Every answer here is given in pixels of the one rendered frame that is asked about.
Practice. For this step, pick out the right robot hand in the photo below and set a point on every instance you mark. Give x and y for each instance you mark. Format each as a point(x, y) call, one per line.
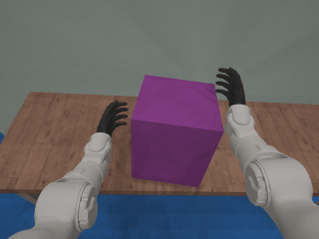
point(235, 91)

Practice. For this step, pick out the left robot hand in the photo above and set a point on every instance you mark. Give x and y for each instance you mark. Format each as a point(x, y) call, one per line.
point(108, 121)

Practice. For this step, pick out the robot right upper arm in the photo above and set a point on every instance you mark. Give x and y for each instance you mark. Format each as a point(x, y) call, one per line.
point(282, 188)

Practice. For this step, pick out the robot left upper arm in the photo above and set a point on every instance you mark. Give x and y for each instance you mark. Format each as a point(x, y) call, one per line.
point(64, 211)

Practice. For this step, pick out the robot left forearm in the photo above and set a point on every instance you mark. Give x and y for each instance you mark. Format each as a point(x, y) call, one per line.
point(94, 165)

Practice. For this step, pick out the carton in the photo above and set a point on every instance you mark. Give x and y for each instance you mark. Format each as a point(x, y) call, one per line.
point(176, 127)

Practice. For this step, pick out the robot right forearm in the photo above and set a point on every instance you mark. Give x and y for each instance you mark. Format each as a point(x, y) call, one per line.
point(244, 140)

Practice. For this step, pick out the table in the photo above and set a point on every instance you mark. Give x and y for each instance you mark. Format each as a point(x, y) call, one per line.
point(47, 139)

